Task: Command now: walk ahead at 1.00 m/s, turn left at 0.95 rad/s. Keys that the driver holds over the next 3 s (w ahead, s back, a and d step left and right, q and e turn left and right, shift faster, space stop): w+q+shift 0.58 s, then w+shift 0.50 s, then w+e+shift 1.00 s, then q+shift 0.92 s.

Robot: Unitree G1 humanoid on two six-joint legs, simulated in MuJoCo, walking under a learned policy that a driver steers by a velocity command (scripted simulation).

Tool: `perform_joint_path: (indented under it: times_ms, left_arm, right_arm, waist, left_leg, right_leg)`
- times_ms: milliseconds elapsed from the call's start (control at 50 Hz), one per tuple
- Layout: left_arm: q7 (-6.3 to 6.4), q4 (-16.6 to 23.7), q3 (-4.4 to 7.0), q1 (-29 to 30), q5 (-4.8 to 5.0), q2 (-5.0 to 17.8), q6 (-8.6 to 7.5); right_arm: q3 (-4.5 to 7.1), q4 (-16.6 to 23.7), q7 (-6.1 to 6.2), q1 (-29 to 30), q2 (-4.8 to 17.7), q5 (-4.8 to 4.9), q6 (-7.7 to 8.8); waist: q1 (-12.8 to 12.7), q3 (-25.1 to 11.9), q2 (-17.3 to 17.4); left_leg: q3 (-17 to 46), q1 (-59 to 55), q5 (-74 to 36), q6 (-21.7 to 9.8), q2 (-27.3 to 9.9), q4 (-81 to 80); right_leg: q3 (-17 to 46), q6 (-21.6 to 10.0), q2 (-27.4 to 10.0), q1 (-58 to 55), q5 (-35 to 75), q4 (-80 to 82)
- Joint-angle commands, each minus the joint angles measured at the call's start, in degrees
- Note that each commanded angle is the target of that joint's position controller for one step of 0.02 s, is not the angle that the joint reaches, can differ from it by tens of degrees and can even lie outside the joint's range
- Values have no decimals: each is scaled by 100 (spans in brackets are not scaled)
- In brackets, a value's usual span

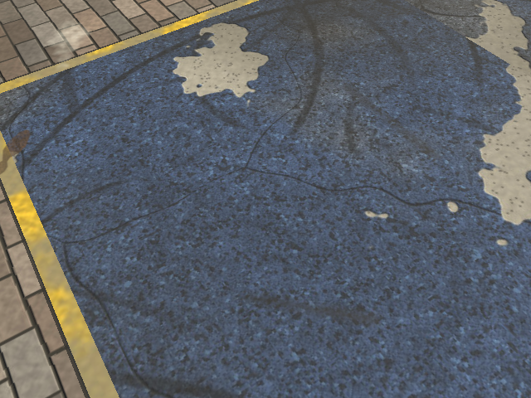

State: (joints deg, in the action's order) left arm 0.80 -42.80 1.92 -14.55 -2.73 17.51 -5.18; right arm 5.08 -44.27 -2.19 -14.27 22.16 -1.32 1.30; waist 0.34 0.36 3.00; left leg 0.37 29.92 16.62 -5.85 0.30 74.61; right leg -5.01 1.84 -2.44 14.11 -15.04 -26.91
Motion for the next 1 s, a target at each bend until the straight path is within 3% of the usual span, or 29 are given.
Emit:
perform_joint_path:
  times_ms: [20, 80, 120, 160, 200, 240, 260, 280, 300, 320, 340, 360, 380, 420, 460, 500, 560, 620, 640, 660, 680, 700, 720, 740, 760, 820, 900, 960, 1000]
  left_arm:
    - [-92, -172, 31, -741, 151, 84, -164]
    - [-98, -249, 65, -474, 146, 250, -265]
    - [-76, -337, 90, -490, 140, 397, -286]
    - [-42, -477, 116, -823, 118, 569, -274]
    - [44, -460, 198, -1024, 127, 928, -194]
    - [150, -387, 289, -904, 85, 1256, 0]
    - [150, -238, 310, -593, 54, 1321, 77]
    - [56, -215, 305, -528, 18, 1138, 131]
    - [-24, 86, 87, -549, -100, 296, 80]
    - [-29, 800, 104, -563, 88, 590, -41]
    - [-33, 849, 77, -62, 49, 791, -177]
    - [-36, 811, 58, 45, 66, 799, -222]
    - [-20, 760, 39, 126, -22, 740, -171]
    - [-26, 679, 9, -198, -168, 630, 93]
    - [-63, 956, -39, 358, -146, 456, 222]
    - [-156, 1222, -137, 1005, -27, 219, 218]
    - [-201, 1246, -147, 1259, 173, 216, 204]
    - [-128, 1125, -19, 972, 147, 567, 166]
    - [-71, 942, 87, 355, 123, 761, 136]
    - [7, 692, 195, -669, 87, 929, 109]
    - [124, 485, 326, -1817, -40, 1289, 67]
    - [78, 397, 441, -1640, -213, 1891, 58]
    - [-9, 485, 412, -959, -71, 1353, 105]
    - [-55, 530, 324, -508, -8, 873, 113]
    - [-96, 413, 286, -411, -18, 679, 107]
    - [-122, -89, 163, -757, 37, 365, -27]
    - [-170, -338, 174, -950, 151, 513, -174]
    - [-190, -451, 166, -1013, 216, 594, -222]
    - [-208, -620, 168, -1242, 245, 692, -236]
  right_arm:
    - [-211, 805, -170, 584, -424, -66, -114]
    - [-312, 1189, -273, 1131, -387, -75, -135]
    - [-355, 1328, -346, 1549, -297, -62, -140]
    - [-412, 1377, -393, 1894, -327, -60, -123]
    - [-369, 1222, -359, 1619, -161, -54, -100]
    - [-230, 855, -259, 365, 159, -59, -69]
    - [-77, 459, -165, -908, 420, -58, -42]
    - [100, 161, -4, -1405, 636, 24, -29]
    - [196, 233, 118, -913, 1122, 112, -102]
    - [298, 503, 133, -923, 1521, -32, -185]
    - [294, 510, 192, -931, 1219, -3, -190]
    - [229, 411, 240, -736, 916, 9, -137]
    - [179, 358, 269, -542, 758, 19, -45]
    - [56, 380, 292, -292, 515, 40, 133]
    - [40, 369, 254, -228, 475, 78, 281]
    - [80, 388, 226, -135, 503, 69, 341]
    - [168, 315, 131, -372, 630, 137, 358]
    - [205, 191, 173, -740, 704, 114, 320]
    - [212, 130, 170, -783, 822, 69, 311]
    - [200, 113, 147, -626, 869, 33, 324]
    - [40, 217, 154, -488, 329, 4, 399]
    - [-197, 501, 132, -1325, -564, 242, 429]
    - [-247, 391, 197, -980, -160, 58, 377]
    - [-193, 401, 159, -452, 75, -26, 324]
    - [-210, 460, 86, -108, 86, -83, 304]
    - [-310, 669, -86, 217, -212, -126, 189]
    - [-410, 1098, -142, 1125, -187, -138, 162]
    - [-521, 1311, -260, 1732, -256, -88, 203]
    - [-574, 1348, -281, 1984, -319, -74, 229]
  waist:
    - [-100, -24, -935]
    - [108, 313, -893]
    - [101, 642, -627]
    - [14, 804, -489]
    - [223, 419, -731]
    - [952, -285, -928]
    - [1499, -803, -911]
    - [1505, -916, -296]
    - [778, -557, 904]
    - [654, -1840, 901]
    - [719, -1261, -95]
    - [411, -313, -558]
    - [107, 56, -892]
    - [-357, 328, -905]
    - [-363, 567, -805]
    - [-225, 622, -571]
    - [80, 304, -232]
    - [87, -46, -91]
    - [-235, -475, -208]
    - [-872, -949, -333]
    - [-1331, -1542, -801]
    - [-488, -2042, -2868]
    - [-434, -1341, -2010]
    - [-405, -648, -1074]
    - [-372, -312, -523]
    - [-139, 107, -818]
    - [-76, 549, -684]
    - [-102, 638, -580]
    - [-146, 783, -575]
  left_leg:
    - [252, 1754, -267, 28, -586, 26]
    - [-22, 1561, -1213, 21, -567, -796]
    - [-407, 1236, -1635, -63, -472, -1842]
    - [-994, 649, -1708, -262, -150, -2693]
    - [-1302, -63, -1471, -449, 303, -2997]
    - [-1221, -1543, -965, -658, 638, -3073]
    - [-792, -2982, -828, -919, 643, -3345]
    - [-223, -4195, -627, -1106, 456, -3848]
    - [1544, -4486, -1489, -1333, -519, -3611]
    - [4098, -5803, -313, -2418, -1365, -4949]
    - [4563, -5223, 514, -2185, -1493, -5850]
    - [4192, -4158, 365, -1981, -1339, -6117]
    - [3761, -3257, -200, -1837, -1066, -6131]
    - [3048, -1838, -904, -1759, -695, -6184]
    - [2569, -877, -937, -1632, -349, -6396]
    - [2139, -214, -957, -1328, 93, -6497]
    - [2117, -491, -1708, -951, 119, -6351]
    - [2288, -1923, -3138, -651, -112, -5420]
    - [2148, -2271, -4012, -520, -102, -4526]
    - [1880, -2017, -4224, -370, 31, -3149]
    - [1522, -1093, -2977, -261, 316, -1137]
    - [971, 609, 1141, -16, 1043, 442]
    - [867, 1383, 637, -157, 537, 790]
    - [766, 1431, 86, -135, 211, 573]
    - [719, 1265, -139, -103, 54, 250]
    - [879, 1118, -35, -11, -80, -357]
    - [709, 1616, -749, 144, -78, -1495]
    - [-93, 654, -1700, 117, -131, -3047]
    - [-405, 98, -1969, -48, -170, -3612]
  right_leg:
    - [1068, -479, -1400, -1336, 1415, 1334]
    - [49, -401, -1180, -830, 2192, 1756]
    - [-522, -312, -993, -718, 2558, 2034]
    - [-979, -162, -857, -895, 4239, 1935]
    - [-1111, -74, -965, -1466, 6781, 1149]
    - [-1013, -84, -1201, -1429, 8015, -740]
    - [-840, -169, -1304, -784, 7643, -2348]
    - [-838, -189, -665, 419, 3549, -4484]
    - [-659, -96, 178, 2269, -1385, -6645]
    - [670, 2, 359, 3596, -1352, -7256]
    - [1013, -26, 27, 3931, -855, -6649]
    - [989, -17, -166, 3785, -599, -5985]
    - [983, 58, -311, 3344, -697, -5543]
    - [1005, 256, -519, 2548, -1005, -4793]
    - [852, 376, -640, 2126, -810, -3645]
    - [705, 343, -534, 1324, 569, -2413]
    - [594, 176, -177, 323, 1980, -1198]
    - [608, 7, 84, 84, 1472, -522]
    - [468, -84, 281, -477, 918, -485]
    - [331, -170, 255, -1534, 562, -492]
    - [1373, -341, -656, -2735, -1081, -477]
    - [5015, -937, -2236, -3592, -2723, 1028]
    - [5837, -1127, -2150, -2966, -3644, 1446]
    - [4715, -1111, -1898, -2237, -3204, 1315]
    - [3855, -1060, -1605, -1642, -2246, 1261]
    - [2564, -914, -1095, -887, -1025, 1474]
    - [1589, -1062, -1039, -656, 178, 2122]
    - [635, -952, -788, -299, 1418, 2690]
    - [425, -965, -916, -474, 2493, 2873]
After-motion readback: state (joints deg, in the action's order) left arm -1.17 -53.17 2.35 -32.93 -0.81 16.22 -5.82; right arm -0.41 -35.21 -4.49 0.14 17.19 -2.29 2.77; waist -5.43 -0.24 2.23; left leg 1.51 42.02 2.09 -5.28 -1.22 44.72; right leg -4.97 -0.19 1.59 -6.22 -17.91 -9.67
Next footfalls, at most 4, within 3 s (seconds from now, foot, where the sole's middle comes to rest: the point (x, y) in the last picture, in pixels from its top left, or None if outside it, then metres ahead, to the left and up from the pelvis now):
0.28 left None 0.43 0.06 -0.77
0.68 right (264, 262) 0.87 0.05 -0.77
1.12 left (123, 223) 1.02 0.49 -0.77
1.58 right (99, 131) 1.45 0.66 -0.77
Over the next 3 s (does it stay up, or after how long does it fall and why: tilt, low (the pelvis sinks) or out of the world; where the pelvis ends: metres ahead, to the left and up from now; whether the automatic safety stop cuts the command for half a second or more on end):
stays up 2.00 0.86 0.00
